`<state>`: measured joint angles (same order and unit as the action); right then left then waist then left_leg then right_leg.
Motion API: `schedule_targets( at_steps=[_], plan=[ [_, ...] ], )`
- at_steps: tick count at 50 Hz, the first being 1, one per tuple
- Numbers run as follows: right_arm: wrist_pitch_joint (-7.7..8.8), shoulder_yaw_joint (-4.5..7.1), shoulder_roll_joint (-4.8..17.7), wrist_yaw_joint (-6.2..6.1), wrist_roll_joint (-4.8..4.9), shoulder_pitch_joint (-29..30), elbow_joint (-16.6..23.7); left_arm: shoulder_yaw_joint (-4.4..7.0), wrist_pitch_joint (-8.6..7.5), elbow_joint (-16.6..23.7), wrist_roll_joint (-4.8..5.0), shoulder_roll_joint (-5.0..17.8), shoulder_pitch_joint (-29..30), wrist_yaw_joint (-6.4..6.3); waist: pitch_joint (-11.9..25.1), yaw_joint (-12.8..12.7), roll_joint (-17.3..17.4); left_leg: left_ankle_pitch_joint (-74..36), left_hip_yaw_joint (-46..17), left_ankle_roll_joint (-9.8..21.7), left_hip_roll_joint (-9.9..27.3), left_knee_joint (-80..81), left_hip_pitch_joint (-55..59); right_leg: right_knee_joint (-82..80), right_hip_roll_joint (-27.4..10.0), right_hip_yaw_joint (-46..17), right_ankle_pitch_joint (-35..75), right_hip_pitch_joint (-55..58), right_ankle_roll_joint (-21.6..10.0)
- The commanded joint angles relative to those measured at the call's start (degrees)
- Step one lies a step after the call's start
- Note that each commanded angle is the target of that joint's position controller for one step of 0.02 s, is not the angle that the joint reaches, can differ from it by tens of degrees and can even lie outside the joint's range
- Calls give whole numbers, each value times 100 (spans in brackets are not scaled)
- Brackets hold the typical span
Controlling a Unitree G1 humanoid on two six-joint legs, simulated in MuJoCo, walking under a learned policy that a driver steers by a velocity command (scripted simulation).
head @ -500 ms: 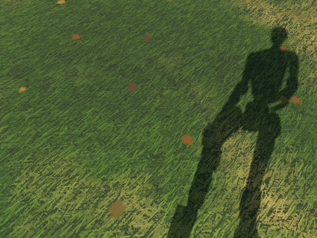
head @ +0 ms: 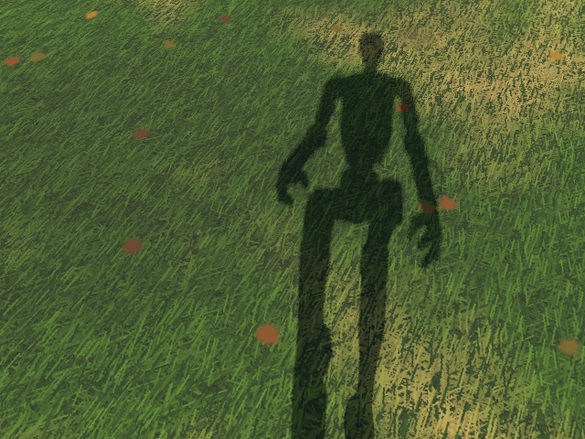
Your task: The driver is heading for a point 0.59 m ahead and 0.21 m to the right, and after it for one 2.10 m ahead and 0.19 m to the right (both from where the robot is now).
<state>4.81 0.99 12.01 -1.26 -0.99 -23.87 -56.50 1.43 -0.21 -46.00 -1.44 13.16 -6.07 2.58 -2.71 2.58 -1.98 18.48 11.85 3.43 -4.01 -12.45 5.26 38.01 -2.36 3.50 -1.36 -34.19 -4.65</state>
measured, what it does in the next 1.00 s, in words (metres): goes down, turning right: right foot, then left foot 0.18 m lower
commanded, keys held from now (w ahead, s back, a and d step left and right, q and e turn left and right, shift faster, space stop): w+e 0.76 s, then e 0.06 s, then q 0.18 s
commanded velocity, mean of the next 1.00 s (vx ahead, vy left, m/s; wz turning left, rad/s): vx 0.45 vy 0.00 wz -0.50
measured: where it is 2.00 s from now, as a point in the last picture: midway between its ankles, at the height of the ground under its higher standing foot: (295, 395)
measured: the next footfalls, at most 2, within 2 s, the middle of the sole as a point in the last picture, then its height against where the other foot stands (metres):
right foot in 0.08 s outside the picture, level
left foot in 0.82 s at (280, 389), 0.18 m lower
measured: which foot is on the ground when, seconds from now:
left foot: down 0.00-0.10, up 0.12-0.80, down 0.82-1.00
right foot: up 0.00-0.06, down 0.08-0.82, up 0.84-1.00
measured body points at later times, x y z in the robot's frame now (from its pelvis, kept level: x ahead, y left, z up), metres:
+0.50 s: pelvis +0.24 -0.03 +0.01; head +0.24 -0.06 +0.46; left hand +0.30 +0.26 -0.10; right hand +0.34 -0.34 -0.10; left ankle +0.41 +0.11 -0.67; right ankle +0.15 -0.07 -0.73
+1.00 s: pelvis +0.56 -0.02 -0.18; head +0.61 -0.01 +0.27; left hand +0.74 +0.18 -0.33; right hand +0.46 -0.24 -0.31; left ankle +0.63 +0.05 -0.91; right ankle +0.47 -0.10 -0.74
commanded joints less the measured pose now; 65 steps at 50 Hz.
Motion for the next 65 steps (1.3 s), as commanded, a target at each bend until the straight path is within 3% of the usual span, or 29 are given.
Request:
schedule_targets(
  at_steps=[1,3,4,5,6,7,9,15,17,23,31,36,39,40,41,42,43,44,46,47,49,51,53,56,61,62,63,64,65],
  plan=[
    [-17,209,1020,-92,-32,-67,153,95,-36,397,-26,433,-35,-13,31,-274,809,-6128,-86,217,1694,-824,-187,123,419,424,-749,795,-279],
    [-107,257,1174,-137,-45,167,228,223,-49,104,-37,643,-1104,-57,539,-744,791,-6645,-25,227,1747,-2428,-324,-81,738,350,-1403,1888,-575],
    [-172,275,1204,-128,-22,349,326,341,-135,-115,-64,819,-1888,-117,918,-1204,408,-5324,45,127,1596,-3910,-676,-1154,556,-96,-1328,2705,-834],
    [-163,185,729,-90,-81,124,512,473,-162,-172,-48,1362,-2161,-203,1354,-1002,-464,-1564,29,16,1106,-5668,-2016,-1064,-833,-1821,-816,3945,-1140],
    [-133,189,569,4,-36,134,909,550,-131,36,79,1702,-1801,-199,1584,-656,-1109,1466,-831,-240,-86,-6987,-4256,-1822,-1800,-4772,-237,5032,-2165],
    [-60,257,973,22,-88,603,983,562,-96,21,216,1515,-1683,-220,1051,-788,-196,856,-1533,-241,419,-6763,-4752,-2026,-1693,-4041,-53,4613,-2086],
    [-1,294,1010,8,38,725,971,432,-113,60,163,1015,-1158,-221,100,-365,358,123,-1458,-353,820,-5775,-4173,-2207,-1218,-2790,1137,3132,-1623],
    [-479,204,618,123,-217,1089,1237,427,-234,29,159,1132,-1301,-258,411,-189,80,-543,-1079,-673,696,-4452,-3386,-2344,-331,-1823,2077,2393,-1143],
    [-494,235,699,172,-204,1068,1213,454,-224,69,47,1163,-1511,-237,616,-303,-55,-1415,-1102,-562,706,-4747,-3569,-2204,-348,-1878,1935,2545,-1030],
    [-386,486,1322,205,-136,2371,1702,516,-310,-304,78,1323,-2722,-381,-78,-752,-153,-1345,-1926,-514,864,-4052,-6095,-2016,-720,-3126,390,4392,-1239],
    [-266,352,995,462,-213,2952,2077,437,-429,-212,-42,1259,-2405,-508,-88,-883,-47,-3342,-1884,-376,548,-2706,-4701,-905,-107,-3269,-941,2686,-1045],
    [13,223,866,418,-82,3034,2179,388,-369,-249,-67,1112,-2408,-670,-346,-1145,-177,-4050,-2037,-398,720,-1206,-4010,-5,276,-3284,-1184,2823,-630],
    [110,337,983,208,139,1259,1487,324,-296,-470,-100,950,-2365,-711,269,-466,301,-5443,-1931,-526,873,106,-1762,2114,893,-2785,-1346,2822,-396],
    [114,415,1093,113,99,317,1046,350,-225,-542,24,1033,-2370,-706,461,-4,548,-6106,-1752,-620,978,667,-768,3544,1104,-2264,-1518,2518,-254],
    [86,509,1350,85,-26,-255,771,363,-133,-609,117,841,-2583,-644,685,70,1037,-6381,-2099,-563,1421,158,728,5203,1376,-1769,-3902,1217,-33],
    [143,448,1518,202,-236,-898,742,348,-121,-659,448,571,-3389,-614,1636,-208,1651,-10035,-1943,-599,2098,-2643,2613,7477,1645,-1411,-5822,-247,236],
    [136,491,1512,353,-102,-1008,650,309,-168,-730,613,807,-3852,-700,2421,-325,1932,-10742,-2873,-79,2832,-3279,3535,8247,1313,-1334,-5110,-1442,300],
    [97,456,1198,370,-13,-824,805,246,-148,-728,350,802,-3294,-703,2287,-78,1276,-9161,-2964,114,2754,-2694,2796,8058,964,-1112,-4460,-1886,348],
    [69,435,1247,120,-33,21,910,147,-40,-463,-66,742,-2223,-500,1765,-187,1287,-4618,-3890,1244,2940,-1440,766,7549,609,-948,-3090,-2055,295],
    [65,299,931,58,-18,23,856,139,46,-369,-252,794,-1579,-402,1061,-139,730,-4499,-3869,1327,2725,-1086,-562,7189,462,-967,-3018,-1641,193],
    [146,176,782,107,-24,351,590,104,-1,-70,-239,705,-748,-303,-30,-540,450,-4625,-3048,857,2009,-658,-2243,4240,202,-991,-1714,-1038,244],
    [124,81,593,107,-45,477,507,-35,-76,-132,-174,291,-829,-195,222,-635,974,-5180,-2129,641,1078,-339,-2944,1808,343,-331,-473,651,397],
    [55,118,639,127,31,210,427,-140,-129,-254,-4,98,-936,-206,740,-547,1440,-6242,-2077,500,1046,-583,-2427,1111,513,-270,-216,1376,365],
    [-109,167,634,143,158,-74,400,-132,-125,-152,18,347,-332,-277,642,-345,903,-5770,-2499,319,1215,-823,-1790,576,462,-439,-144,1249,296],
    [-347,290,775,88,-8,-438,354,-96,-209,-61,84,403,-109,-401,131,-247,675,-4119,-3474,390,1247,-1242,-1378,-837,429,-714,-855,1494,183],
    [-354,305,757,93,15,-379,394,-71,-294,-122,56,474,-337,-448,161,-323,520,-3732,-3470,319,1107,-1510,-1654,-1303,199,-843,-49,2109,98],
    [-328,297,625,103,63,-488,519,-7,-368,-126,11,752,-627,-526,553,-286,-32,-2460,-3160,190,849,-2141,-2159,-1181,-689,-1372,1960,3086,-138],
    [-371,256,252,54,182,-1083,522,112,-258,-108,87,1034,-691,-524,1181,-119,-1156,734,-2343,-74,171,-3269,-3013,-904,-1905,-2259,4060,4171,-918],
    [-482,384,752,22,128,-734,577,108,-143,-51,213,765,-860,-508,1448,-454,-807,2265,-1579,-112,-291,-4568,-3358,-1170,-2289,-2657,3905,4021,-1440]
  ],
)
